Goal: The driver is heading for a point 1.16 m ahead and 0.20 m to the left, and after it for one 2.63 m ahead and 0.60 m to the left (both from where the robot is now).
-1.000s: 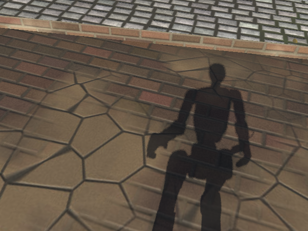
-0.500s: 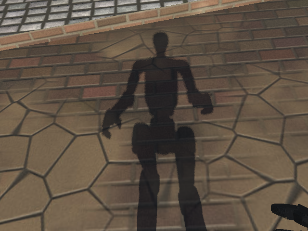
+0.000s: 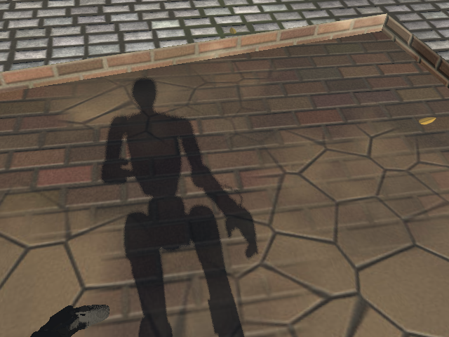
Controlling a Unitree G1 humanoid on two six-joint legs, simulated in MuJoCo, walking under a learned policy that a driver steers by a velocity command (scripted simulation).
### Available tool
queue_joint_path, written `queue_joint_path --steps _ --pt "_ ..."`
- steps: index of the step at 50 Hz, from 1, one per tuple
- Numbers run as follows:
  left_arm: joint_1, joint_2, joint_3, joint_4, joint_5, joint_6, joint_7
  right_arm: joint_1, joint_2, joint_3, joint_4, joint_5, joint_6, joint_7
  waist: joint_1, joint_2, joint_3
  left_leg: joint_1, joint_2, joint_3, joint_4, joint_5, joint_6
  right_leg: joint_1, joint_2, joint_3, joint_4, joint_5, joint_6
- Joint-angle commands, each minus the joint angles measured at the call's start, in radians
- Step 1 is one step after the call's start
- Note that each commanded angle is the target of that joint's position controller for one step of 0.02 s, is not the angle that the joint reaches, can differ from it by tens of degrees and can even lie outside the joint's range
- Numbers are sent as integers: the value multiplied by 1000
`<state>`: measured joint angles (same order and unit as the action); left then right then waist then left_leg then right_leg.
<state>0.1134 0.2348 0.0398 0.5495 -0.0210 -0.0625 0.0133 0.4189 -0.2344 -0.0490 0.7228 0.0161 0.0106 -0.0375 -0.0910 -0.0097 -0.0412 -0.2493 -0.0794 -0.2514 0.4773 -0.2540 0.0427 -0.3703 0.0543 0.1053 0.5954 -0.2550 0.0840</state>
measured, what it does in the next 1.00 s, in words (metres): walks ahead, turning left: right foot, then left foot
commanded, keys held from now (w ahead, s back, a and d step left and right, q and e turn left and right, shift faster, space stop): w+q+shift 0.44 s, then q+shift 0.04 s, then e+shift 0.52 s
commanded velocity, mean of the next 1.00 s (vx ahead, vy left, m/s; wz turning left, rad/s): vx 0.56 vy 0.00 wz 0.29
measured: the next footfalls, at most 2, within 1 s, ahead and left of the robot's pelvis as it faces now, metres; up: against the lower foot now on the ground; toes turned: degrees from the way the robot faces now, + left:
right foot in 0.04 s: +0.06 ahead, -0.13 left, +0.00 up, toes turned +7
left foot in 0.50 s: +0.38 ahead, +0.19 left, +0.00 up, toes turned +31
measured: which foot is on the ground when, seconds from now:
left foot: down 0.00-0.04, up 0.06-0.48, down 0.50-0.94, up 0.96-1.00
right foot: up 0.00-0.02, down 0.04-0.52, up 0.54-0.90, down 0.92-1.00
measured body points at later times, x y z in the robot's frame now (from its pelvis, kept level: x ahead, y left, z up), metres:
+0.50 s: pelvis +0.25 +0.07 -0.05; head +0.29 +0.08 +0.40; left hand +0.05 +0.27 -0.16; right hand +0.57 -0.03 -0.12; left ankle +0.35 +0.17 -0.74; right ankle +0.03 -0.14 -0.72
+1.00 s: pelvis +0.51 +0.21 -0.03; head +0.54 +0.23 +0.41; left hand +0.46 +0.49 -0.15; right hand +0.80 +0.06 -0.12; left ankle +0.36 +0.24 -0.64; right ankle +0.64 +0.22 -0.74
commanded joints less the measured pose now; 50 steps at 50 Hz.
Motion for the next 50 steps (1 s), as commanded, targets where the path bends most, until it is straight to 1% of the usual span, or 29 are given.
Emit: queue_joint_path --steps 1,2,3,4,5,8,10,14,20,22,24,25,26,27,28,29,30,32,34,36,38,42,44,45,46,47,48,49,50 --pt "99 97 34 -6 51 8 14 -125 -147 -58 -85 -56 -8 45 138 68 77 -318 51 -196 -44 -396 94 392 -4 -83 -189 -76 -54" --pt "233 153 42 15 51 0 30 -141 -79 -45 -98 -38 -17 49 202 -29 24 -509 -16 -73 184 -428 56 618 -194 87 -232 -203 -82" --pt "308 278 60 -1 77 2 40 -214 22 -17 -181 -8 -36 51 248 -218 -24 -785 -91 64 440 -461 21 732 -504 535 -363 -604 -168" --pt "299 297 80 45 86 3 41 -342 -62 -31 -218 -31 -44 56 244 -120 72 -905 29 67 564 -244 20 606 -556 671 -404 -655 -223" --pt "261 231 59 51 72 -1 30 -367 -91 -40 -209 -48 -43 68 210 -67 113 -886 60 58 606 -134 21 539 -483 529 -379 -560 -200" --pt "184 158 27 58 56 -8 18 -235 -117 -54 -121 -61 -22 119 113 -149 69 -714 79 141 721 23 -22 375 -307 174 -390 -250 -136" --pt "193 153 27 83 56 -19 -1 -233 -110 -45 -113 -54 -5 128 87 -140 78 -677 96 153 778 108 -30 293 -276 72 -418 -169 -142" --pt "286 144 30 140 56 -39 -16 -373 -120 -33 -131 -54 8 137 124 -95 158 -718 111 183 720 236 -28 291 -281 -72 -458 -54 -146" --pt "434 166 31 250 59 -41 9 -596 -77 9 -189 -53 -6 170 184 -78 232 -613 117 405 396 162 78 458 -280 -305 -444 501 -97" --pt "431 201 32 266 66 -30 26 -566 -67 20 -191 -45 -6 152 135 -108 157 -436 36 479 319 71 134 505 -299 -361 -302 1094 -88" --pt "405 272 48 266 68 0 39 -316 -118 2 -130 -49 -17 127 -3 -145 -2 -133 -54 476 275 -53 179 486 -340 -354 79 1426 -113" --pt "405 264 40 265 55 -6 34 -103 -168 -22 -64 -66 -34 111 -91 -122 -115 214 -52 359 130 75 215 311 -341 -341 348 1230 -117" --pt "456 153 14 260 65 -13 11 -77 -231 -44 -29 -75 -35 88 -26 17 -176 515 147 105 101 28 214 1 -246 -327 634 215 -107" --pt "493 110 -6 172 17 -16 -2 -67 -342 -68 -70 -58 -28 75 1 232 -389 823 519 -530 19 297 395 -345 -81 -211 1038 -351 -64" --pt "290 279 35 172 -27 -75 10 7 -256 -54 -65 32 -36 61 -125 -8 -400 788 450 -468 -98 392 346 -406 -101 22 995 -243 -74" --pt "254 235 30 142 -68 -80 21 -60 -260 -47 -33 13 -54 60 -54 -2 -238 635 454 -281 -97 549 325 -433 -136 -4 932 -201 -74" --pt "242 205 25 164 -53 -73 34 -158 -229 -40 -39 8 -75 62 16 -98 -110 404 399 -140 -107 665 277 -358 -187 -23 839 -159 -65" --pt "341 179 41 229 -40 -28 25 -272 -136 -19 -39 -10 -92 55 116 -28 -14 163 320 81 -169 743 204 -215 -218 -5 726 -77 -62" --pt "384 119 39 260 -28 7 13 -313 -106 -17 -24 -13 -112 57 150 35 19 35 257 227 -225 857 119 -125 -186 -20 615 3 -59" --pt "350 91 43 238 -19 7 13 -384 -98 -11 -29 -33 -116 44 172 80 53 -36 183 369 -265 895 64 -112 -118 -80 498 127 -53" --pt "290 88 47 208 -4 -4 2 -398 -100 -12 -25 -30 -104 18 158 103 57 -13 136 449 -247 875 4 -115 -90 -142 343 295 -54" --pt "248 77 46 181 5 -9 -48 -341 -134 -15 -17 -18 -56 -43 110 86 7 151 165 499 -75 965 -52 -86 -13 -271 59 500 -50" --pt "353 115 60 185 4 7 -68 -378 -150 -22 -38 -17 -29 -58 165 136 -46 166 207 497 45 1073 -53 29 19 -287 64 404 -79" --pt "455 161 78 194 3 21 -64 -432 -154 -27 -63 -11 -22 -59 225 160 -72 130 223 487 142 1118 -58 129 26 -268 77 315 -116" --pt "629 211 100 230 3 29 -50 -518 -144 -28 -99 -3 -19 -53 321 98 -104 35 206 467 374 985 -67 294 15 -208 8 308 -173" --pt "672 186 91 256 6 24 -31 -578 -67 -9 -118 -2 -16 -23 343 -146 -9 -120 61 450 719 130 -81 364 -48 -98 -160 550 -230" --pt "492 201 73 195 47 -4 -22 -436 44 11 -130 -27 -18 7 138 -357 57 -407 -119 293 1093 -430 -129 389 -141 249 -55 918 -365" --pt "327 278 78 89 78 -26 -25 -227 -15 14 -121 -21 -34 30 51 -258 -213 -423 -115 60 1205 -399 -124 443 -331 667 -235 650 -538" --pt "190 295 98 9 62 -20 -24 -260 -137 -6 -123 -6 -45 39 40 -66 -173 -408 -69 25 1097 -296 -65 334 -347 725 -359 175 -519"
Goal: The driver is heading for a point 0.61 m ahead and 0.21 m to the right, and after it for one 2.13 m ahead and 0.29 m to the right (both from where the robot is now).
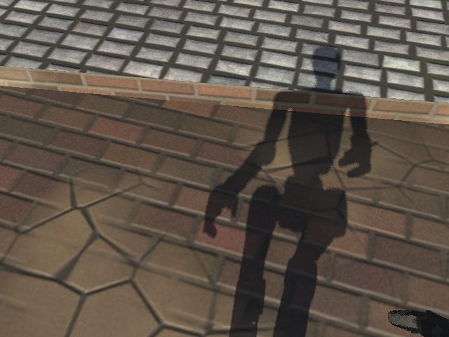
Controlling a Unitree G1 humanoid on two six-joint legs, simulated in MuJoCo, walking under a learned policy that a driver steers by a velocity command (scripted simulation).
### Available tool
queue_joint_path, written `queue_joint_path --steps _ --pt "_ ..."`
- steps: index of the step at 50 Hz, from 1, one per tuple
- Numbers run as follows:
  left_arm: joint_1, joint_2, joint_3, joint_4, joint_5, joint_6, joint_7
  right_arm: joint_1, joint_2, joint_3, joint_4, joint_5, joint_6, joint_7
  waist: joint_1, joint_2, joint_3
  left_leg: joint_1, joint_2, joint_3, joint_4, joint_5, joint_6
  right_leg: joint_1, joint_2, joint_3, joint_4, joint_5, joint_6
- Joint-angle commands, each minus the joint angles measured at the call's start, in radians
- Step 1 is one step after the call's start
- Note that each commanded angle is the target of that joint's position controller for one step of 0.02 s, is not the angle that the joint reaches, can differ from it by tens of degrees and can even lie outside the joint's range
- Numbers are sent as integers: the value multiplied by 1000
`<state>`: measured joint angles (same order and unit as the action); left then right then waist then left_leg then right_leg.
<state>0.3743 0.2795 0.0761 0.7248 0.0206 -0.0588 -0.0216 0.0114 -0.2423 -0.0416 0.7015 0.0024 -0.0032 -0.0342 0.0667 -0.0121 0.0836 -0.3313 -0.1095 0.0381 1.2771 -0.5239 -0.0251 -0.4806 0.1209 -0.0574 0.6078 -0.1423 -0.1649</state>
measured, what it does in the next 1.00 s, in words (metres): walks ahead, turning right: left foot, then right foot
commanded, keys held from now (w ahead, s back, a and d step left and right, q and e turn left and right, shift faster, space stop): e+shift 0.48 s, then w+e+shift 0.28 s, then w+q+shift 0.24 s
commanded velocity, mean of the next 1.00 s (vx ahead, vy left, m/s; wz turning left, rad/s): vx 0.33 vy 0.00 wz -0.76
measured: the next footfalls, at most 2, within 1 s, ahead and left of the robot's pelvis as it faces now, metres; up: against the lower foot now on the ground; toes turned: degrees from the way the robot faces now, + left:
left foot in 0.38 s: +0.24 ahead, +0.16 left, +0.00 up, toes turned -33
right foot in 0.96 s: +0.17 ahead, -0.22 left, +0.00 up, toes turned -52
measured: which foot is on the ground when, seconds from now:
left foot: up 0.00-0.36, down 0.38-0.96, up 0.98-1.00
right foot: down 0.00-0.38, up 0.40-0.94, down 0.96-1.00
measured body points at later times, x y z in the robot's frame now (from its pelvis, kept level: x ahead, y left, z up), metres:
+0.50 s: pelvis +0.12 +0.09 +0.03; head +0.16 +0.08 +0.48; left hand +0.42 +0.26 -0.04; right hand +0.12 -0.24 -0.06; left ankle +0.21 +0.18 -0.71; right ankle +0.07 -0.03 -0.64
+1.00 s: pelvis +0.20 -0.10 +0.01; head +0.21 -0.12 +0.46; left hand +0.53 -0.12 -0.04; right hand -0.05 -0.23 -0.12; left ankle +0.21 +0.16 -0.66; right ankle +0.15 -0.19 -0.71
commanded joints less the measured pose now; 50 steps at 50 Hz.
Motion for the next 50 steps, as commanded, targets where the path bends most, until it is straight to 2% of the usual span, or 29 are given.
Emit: queue_joint_path --steps 1,2,3,5,8,10,14,16,17,18,19,20,21,22,23,24,26,29,35,36,38,39,42,45,46,47,48,49,50 --pt "-130 199 52 -187 -21 -12 16 65 -163 -31 -109 5 -32 35 -134 117 -155 -330 9 -239 191 44 17 304 -369 826 -411 -184 -208" --pt "-144 159 39 -194 -45 -3 22 17 -147 -32 -116 -2 -20 28 -134 167 -130 -304 39 -232 90 77 18 225 -332 778 -418 -275 -165" --pt "-150 151 39 -202 -48 9 31 -2 -129 -33 -119 -4 -8 23 -129 137 -123 -264 55 -229 -33 99 11 186 -270 699 -405 -289 -124" --pt "-127 148 47 -209 -39 41 55 -23 -92 -30 -97 -5 1 19 -92 57 -119 -203 42 -190 -253 149 -20 175 -170 551 -364 -155 -74" --pt "-73 167 64 -191 -38 77 78 -29 -48 -24 -87 6 -1 5 -54 -37 -199 -165 18 -185 -409 190 -60 253 -158 527 -299 39 -52" --pt "-93 165 68 -201 -42 94 81 -32 -61 -29 -77 17 -3 0 -39 -89 -216 -149 13 -190 -482 243 -66 274 -149 537 -281 18 -21" --pt "-143 157 69 -226 -41 110 70 -37 -88 -42 -62 21 -25 6 -22 -170 -207 -98 8 -202 -630 260 -46 298 -141 597 -241 15 9" --pt "-175 157 68 -243 -44 112 64 -1 -116 -54 -47 19 -42 17 -37 -192 -207 -34 18 -205 -756 283 -23 304 -137 642 -203 53 21" --pt "-206 155 64 -254 -51 112 63 42 -130 -63 -30 16 -49 21 -64 -187 -209 36 35 -194 -870 361 -10 283 -117 642 -168 37 40" --pt "-207 134 54 -261 -54 113 60 75 -154 -73 -16 10 -50 22 -68 -130 -227 154 117 -226 -958 447 21 214 -69 606 -86 -126 69" --pt "-119 75 35 -251 -45 117 57 51 -212 -82 -37 -6 -40 17 -12 76 -263 285 336 -411 -961 493 112 81 36 457 133 -434 109" --pt "-104 131 49 -282 -51 105 47 36 -238 -84 -44 -47 -30 19 15 290 -217 247 471 -614 -996 567 251 -99 81 329 334 -516 158" --pt "-123 225 70 -264 -42 93 40 4 -190 -81 -65 -43 -32 16 -1 238 -169 216 487 -587 -1001 530 278 -161 -13 292 476 -430 201" --pt "-129 249 78 -239 -45 96 38 -23 -145 -69 -77 -26 -28 6 -10 160 -147 195 416 -461 -979 461 241 -162 -47 271 523 -346 216" --pt "-119 224 73 -220 -41 107 42 -28 -134 -62 -83 -15 -20 -3 -15 111 -136 189 358 -374 -962 433 209 -167 -60 250 585 -288 228" --pt "-104 198 62 -219 -37 114 39 -24 -139 -58 -82 -5 -14 -12 -24 99 -116 180 340 -321 -963 458 207 -188 -75 226 646 -250 238" --pt "-144 170 41 -252 -49 109 29 78 -181 -63 -62 -3 -15 -21 -76 135 -130 248 344 -285 -1043 243 200 -275 -131 130 654 -168 237" --pt "-222 169 29 -286 -55 88 22 207 -216 -71 -37 1 -35 -13 -148 158 -131 382 381 -301 -1100 -23 187 -408 -202 97 641 -161 238" --pt "-237 134 18 -290 -62 63 18 265 -233 -77 -11 -11 -74 6 -150 139 -59 391 436 -191 -1161 -53 177 -474 -268 109 613 -88 234" --pt "-309 128 15 -286 53 100 -31 347 -224 -69 19 -58 -71 28 -167 45 -38 333 446 -116 -1180 -57 161 -426 -217 67 582 -81 207" --pt "-318 111 15 -282 28 115 -71 348 -229 -72 26 -50 -77 40 -157 139 -9 319 443 -42 -1182 -36 133 -408 -226 66 529 -43 180" --pt "-328 96 8 -282 21 110 -81 360 -217 -66 32 -48 -83 40 -154 145 6 284 448 -33 -1194 -34 132 -374 -227 91 474 -26 167" --pt "-348 83 -6 -267 12 84 -87 363 -209 -58 52 -51 -84 38 -127 144 40 204 451 49 -1238 11 133 -204 -197 66 253 -81 127" --pt "-360 85 -15 -248 24 62 -80 403 -245 -62 101 -35 -59 30 -112 154 61 173 446 70 -1215 217 164 22 -159 -39 47 -216 71" --pt "-257 96 -8 -212 26 51 -67 396 -261 -63 114 -28 -53 34 -51 144 29 157 438 82 -1083 474 178 163 -113 -69 -9 -225 54" --pt "-33 116 10 -130 31 35 -49 379 -246 -54 119 -19 -54 41 76 56 -77 75 373 147 -790 740 170 453 -73 -62 -81 -147 44" --pt "208 196 34 -67 51 26 -23 364 -180 -30 85 -22 -63 57 185 -121 -273 -152 278 147 -391 499 158 804 -228 133 -104 -383 58" --pt "254 362 54 -90 46 13 6 301 -49 -4 -11 -11 -77 70 172 -419 -342 -478 97 -20 -22 -91 136 900 -528 624 -319 -765 68" --pt "179 316 45 -103 41 5 29 197 -131 -28 -25 0 -76 58 178 -193 -257 -553 74 -205 86 69 148 723 -553 715 -412 -677 100"
Velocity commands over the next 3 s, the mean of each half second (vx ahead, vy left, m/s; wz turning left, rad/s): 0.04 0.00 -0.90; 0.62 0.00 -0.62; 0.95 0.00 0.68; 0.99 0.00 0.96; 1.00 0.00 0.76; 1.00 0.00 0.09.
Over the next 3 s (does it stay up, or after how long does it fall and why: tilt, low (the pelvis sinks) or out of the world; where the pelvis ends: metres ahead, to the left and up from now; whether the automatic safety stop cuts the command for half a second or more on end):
stays up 1.82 -0.34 0.12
